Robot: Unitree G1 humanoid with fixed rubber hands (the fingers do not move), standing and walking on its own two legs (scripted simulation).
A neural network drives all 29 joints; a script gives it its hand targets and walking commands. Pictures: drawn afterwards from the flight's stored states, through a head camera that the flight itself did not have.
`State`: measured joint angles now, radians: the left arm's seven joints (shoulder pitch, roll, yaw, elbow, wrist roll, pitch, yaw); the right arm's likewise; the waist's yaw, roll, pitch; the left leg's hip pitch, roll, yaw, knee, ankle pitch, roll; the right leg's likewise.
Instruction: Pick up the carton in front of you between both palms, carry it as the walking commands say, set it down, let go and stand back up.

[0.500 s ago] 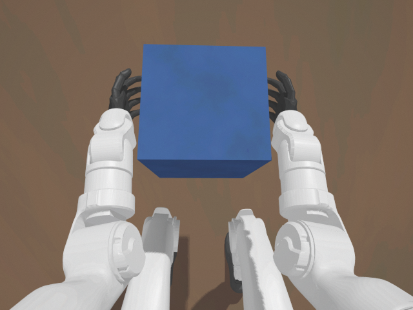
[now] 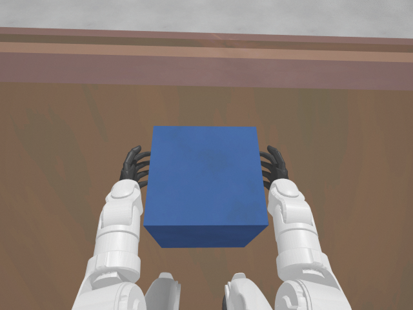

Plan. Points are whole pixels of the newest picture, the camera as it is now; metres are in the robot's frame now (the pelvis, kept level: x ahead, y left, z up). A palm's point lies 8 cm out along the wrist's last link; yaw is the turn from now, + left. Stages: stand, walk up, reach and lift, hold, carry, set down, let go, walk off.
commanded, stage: reach and lift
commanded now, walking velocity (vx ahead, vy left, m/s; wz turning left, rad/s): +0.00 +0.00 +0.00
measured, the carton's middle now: (204, 193) +0.36 +0.00 -0.09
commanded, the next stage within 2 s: hold in 1.40 s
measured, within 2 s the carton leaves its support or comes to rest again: neither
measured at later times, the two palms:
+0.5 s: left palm (111, 175) +0.32 +0.15 +0.10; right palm (306, 174) +0.32 -0.15 +0.10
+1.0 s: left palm (110, 169) +0.32 +0.15 +0.11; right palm (307, 169) +0.32 -0.15 +0.11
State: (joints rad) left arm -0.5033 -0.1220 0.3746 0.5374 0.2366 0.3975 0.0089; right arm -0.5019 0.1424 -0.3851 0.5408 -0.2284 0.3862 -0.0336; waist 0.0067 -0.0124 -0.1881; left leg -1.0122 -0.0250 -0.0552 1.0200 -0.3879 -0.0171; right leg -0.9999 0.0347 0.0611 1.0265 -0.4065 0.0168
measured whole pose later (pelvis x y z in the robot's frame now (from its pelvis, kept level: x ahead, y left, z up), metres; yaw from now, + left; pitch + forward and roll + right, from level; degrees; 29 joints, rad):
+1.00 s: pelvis +0.03 +0.00 +0.08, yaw +0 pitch -5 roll +0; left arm -0.31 -0.16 0.28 0.33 0.30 0.64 -0.02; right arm -0.31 0.16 -0.29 0.34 -0.30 0.63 0.02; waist 0.01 0.00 0.03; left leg -0.14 -0.01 -0.05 0.41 -0.19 -0.01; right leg -0.13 0.01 0.07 0.42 -0.21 0.01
